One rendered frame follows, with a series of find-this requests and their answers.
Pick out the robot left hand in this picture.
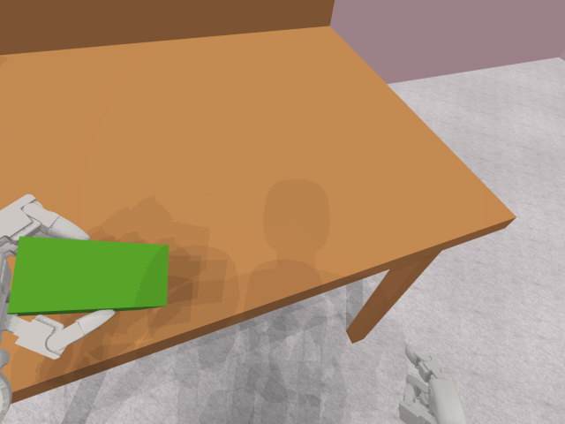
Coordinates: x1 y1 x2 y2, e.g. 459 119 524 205
0 194 116 360

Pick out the robot right hand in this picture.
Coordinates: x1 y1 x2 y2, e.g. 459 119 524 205
399 345 469 424

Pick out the table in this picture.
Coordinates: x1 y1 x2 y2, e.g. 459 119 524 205
0 0 516 404

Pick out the sponge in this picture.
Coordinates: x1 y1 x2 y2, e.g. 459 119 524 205
7 236 169 316

